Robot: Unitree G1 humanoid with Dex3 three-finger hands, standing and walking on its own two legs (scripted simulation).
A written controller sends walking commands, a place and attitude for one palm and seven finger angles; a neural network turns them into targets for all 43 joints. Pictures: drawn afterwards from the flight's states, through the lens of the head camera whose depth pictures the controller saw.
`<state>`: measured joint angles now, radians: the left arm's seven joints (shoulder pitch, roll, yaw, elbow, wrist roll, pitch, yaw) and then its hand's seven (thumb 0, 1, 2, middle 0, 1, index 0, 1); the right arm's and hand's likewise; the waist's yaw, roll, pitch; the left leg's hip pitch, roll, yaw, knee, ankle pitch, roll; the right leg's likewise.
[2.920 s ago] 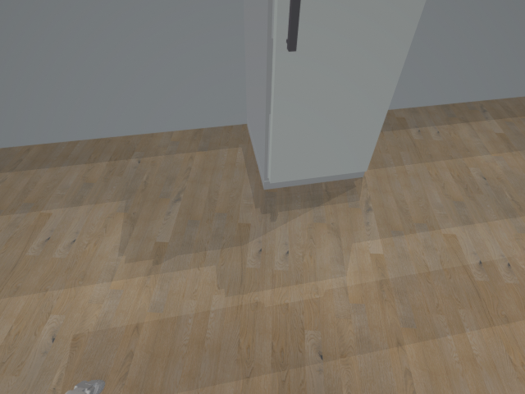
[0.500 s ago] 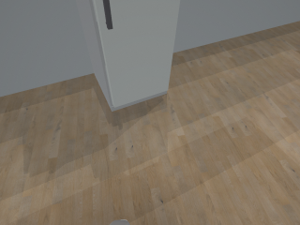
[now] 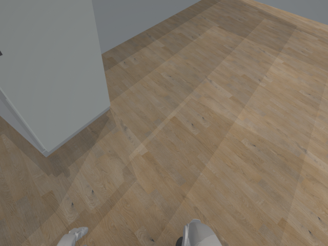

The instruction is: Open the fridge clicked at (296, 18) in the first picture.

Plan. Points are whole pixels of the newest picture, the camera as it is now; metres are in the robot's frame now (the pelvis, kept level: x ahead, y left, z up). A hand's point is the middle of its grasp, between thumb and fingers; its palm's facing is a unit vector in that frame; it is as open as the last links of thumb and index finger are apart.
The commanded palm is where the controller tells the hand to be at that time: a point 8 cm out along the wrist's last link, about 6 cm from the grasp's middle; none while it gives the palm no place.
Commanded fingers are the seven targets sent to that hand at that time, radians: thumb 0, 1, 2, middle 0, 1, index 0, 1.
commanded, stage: walk to a spot facing it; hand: left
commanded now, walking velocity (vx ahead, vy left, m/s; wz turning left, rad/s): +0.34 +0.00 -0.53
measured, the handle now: out of the picture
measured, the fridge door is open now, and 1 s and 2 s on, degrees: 0 0 0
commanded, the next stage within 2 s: turn to face it in 0.90 s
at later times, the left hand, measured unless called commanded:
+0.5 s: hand (100, 192) +0.29 +0.19 -0.17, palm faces -0.15 -0.96 -0.23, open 7.3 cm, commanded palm none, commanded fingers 0.00 0.90 0.90 -0.20 -0.30 -0.20 -0.30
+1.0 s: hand (143, 126) +0.56 +0.08 -0.17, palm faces -0.52 -0.83 -0.21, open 7.4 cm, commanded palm none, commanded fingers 0.00 0.90 0.90 -0.20 -0.30 -0.20 -0.30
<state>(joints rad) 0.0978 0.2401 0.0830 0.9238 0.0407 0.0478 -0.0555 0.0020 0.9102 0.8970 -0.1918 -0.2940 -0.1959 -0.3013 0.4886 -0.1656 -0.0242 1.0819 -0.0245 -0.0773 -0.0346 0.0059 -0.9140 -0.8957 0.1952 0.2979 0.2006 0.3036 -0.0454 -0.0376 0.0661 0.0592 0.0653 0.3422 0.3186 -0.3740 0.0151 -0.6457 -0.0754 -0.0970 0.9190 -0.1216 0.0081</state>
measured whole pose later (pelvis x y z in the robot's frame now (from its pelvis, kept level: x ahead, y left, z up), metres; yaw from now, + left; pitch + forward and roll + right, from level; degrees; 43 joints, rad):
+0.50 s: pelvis +0.22 +0.00 -0.01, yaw -13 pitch +0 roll -2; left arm 0.29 0.23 0.07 0.99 0.03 -0.04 -0.01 -0.01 0.92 0.90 -0.20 -0.30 -0.21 -0.30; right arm 0.16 -0.20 -0.05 0.93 -0.03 -0.03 0.01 0.02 -0.94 -0.90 0.20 0.30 0.20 0.30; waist 0.02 0.01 0.02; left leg -0.51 0.15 0.06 0.74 -0.25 -0.06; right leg -0.18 0.07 -0.02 0.49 -0.32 -0.05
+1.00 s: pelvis +0.37 -0.03 -0.02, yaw -32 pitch +0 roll +0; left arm 0.14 0.21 0.08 0.90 0.03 0.03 -0.04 0.00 0.91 0.90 -0.20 -0.29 -0.20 -0.30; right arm 0.31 -0.21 -0.07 0.99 -0.03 -0.01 -0.01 0.00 -0.92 -0.90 0.20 0.30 0.20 0.30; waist -0.03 0.00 0.10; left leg -0.14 0.21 0.38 0.66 -0.44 -0.06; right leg -0.40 -0.05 -0.14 0.64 -0.20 0.00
